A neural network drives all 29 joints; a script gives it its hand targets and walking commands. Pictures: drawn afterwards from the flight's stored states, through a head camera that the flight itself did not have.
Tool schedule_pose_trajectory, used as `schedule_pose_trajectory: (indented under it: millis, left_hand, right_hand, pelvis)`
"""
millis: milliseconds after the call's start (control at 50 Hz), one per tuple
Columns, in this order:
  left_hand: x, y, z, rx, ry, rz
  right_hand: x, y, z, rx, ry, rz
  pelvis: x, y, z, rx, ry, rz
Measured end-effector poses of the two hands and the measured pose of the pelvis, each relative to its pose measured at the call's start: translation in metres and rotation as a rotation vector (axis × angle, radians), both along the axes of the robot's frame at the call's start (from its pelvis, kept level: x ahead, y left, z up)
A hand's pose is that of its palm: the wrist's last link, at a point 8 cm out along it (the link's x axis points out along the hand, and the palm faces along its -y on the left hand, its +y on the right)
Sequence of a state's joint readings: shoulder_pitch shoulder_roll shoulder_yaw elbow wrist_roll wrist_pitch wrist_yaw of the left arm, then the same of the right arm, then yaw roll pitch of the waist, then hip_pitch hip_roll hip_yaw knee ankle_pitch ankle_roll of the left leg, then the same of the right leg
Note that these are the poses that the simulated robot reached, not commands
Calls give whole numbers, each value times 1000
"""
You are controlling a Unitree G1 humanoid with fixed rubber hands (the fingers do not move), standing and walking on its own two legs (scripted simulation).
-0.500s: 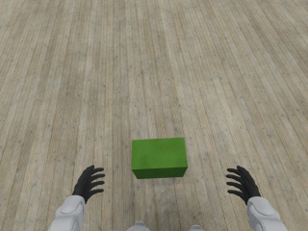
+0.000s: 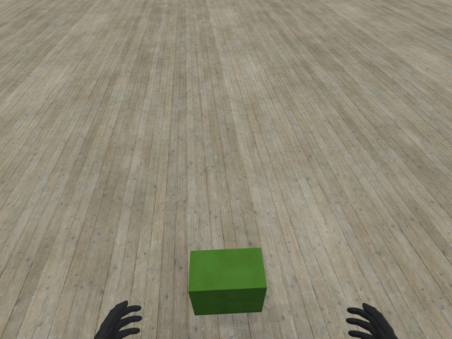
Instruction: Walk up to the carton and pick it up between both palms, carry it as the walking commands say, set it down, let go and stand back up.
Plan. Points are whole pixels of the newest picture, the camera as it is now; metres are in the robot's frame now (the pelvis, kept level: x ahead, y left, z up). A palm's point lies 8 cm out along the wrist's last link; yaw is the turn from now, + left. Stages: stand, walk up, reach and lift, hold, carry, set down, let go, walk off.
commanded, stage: let go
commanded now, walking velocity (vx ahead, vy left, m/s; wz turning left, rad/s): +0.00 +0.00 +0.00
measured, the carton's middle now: (227, 282) +0.51 +0.05 -0.64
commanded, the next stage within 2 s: stand in 0.14 s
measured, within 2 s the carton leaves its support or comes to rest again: neither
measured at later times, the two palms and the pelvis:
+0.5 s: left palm (109, 324) +0.19 +0.25 -0.08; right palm (398, 334) +0.18 -0.26 -0.06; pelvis +0.04 +0.01 +0.00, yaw +0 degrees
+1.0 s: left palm (101, 333) +0.17 +0.26 -0.07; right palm out of the picture +0.17 -0.28 -0.07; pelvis +0.04 +0.01 +0.00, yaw +0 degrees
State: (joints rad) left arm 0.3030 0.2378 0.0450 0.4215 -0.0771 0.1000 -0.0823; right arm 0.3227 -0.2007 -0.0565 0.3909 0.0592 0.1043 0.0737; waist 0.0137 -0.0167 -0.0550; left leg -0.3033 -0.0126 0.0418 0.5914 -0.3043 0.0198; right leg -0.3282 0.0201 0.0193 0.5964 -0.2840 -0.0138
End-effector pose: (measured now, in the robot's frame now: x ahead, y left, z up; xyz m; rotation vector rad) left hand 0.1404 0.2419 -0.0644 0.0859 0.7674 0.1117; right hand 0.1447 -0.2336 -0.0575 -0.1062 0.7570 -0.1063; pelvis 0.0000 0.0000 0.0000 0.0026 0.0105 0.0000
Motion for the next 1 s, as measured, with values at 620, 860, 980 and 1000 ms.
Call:
schedule_pose_trajectory:
  millis: [620,860,980,1000]
  left_hand:
    - [53,15,-16,95,62,-20]
    - [46,19,-8,134,44,-9]
    - [31,18,-11,132,50,-3]
    - [29,18,-10,132,42,-4]
  right_hand:
    - [54,-31,-7,-187,103,0]
    - [45,-36,-14,-185,96,-13]
    - [31,-43,-14,-197,97,-17]
    - [30,-43,-12,-199,92,-16]
  pelvis:
    - [57,8,2,-7,34,0]
    - [50,7,0,-7,26,0]
    - [38,5,0,-4,9,0]
    - [36,5,0,-4,6,0]
